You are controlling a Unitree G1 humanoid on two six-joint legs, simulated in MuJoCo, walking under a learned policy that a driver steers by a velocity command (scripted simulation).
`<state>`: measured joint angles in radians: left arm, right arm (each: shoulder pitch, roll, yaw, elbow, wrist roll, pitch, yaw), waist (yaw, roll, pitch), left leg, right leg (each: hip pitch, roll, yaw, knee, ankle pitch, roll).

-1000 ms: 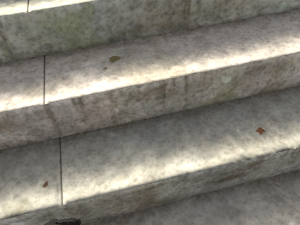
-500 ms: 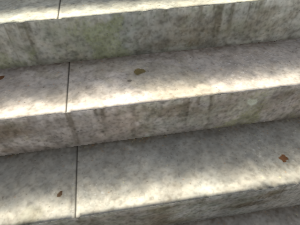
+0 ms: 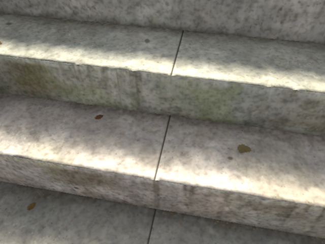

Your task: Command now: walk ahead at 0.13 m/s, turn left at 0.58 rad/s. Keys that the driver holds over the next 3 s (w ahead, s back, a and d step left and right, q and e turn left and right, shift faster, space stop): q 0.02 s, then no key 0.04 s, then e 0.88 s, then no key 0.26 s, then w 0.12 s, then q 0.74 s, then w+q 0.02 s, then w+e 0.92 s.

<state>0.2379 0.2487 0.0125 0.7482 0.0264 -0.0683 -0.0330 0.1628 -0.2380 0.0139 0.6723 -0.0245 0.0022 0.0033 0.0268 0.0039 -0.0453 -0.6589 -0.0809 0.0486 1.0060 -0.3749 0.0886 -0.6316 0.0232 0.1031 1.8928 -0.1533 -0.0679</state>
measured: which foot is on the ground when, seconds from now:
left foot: down 0.00-0.54, up 0.56-1.00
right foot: up 0.00-0.46, down 0.48-1.00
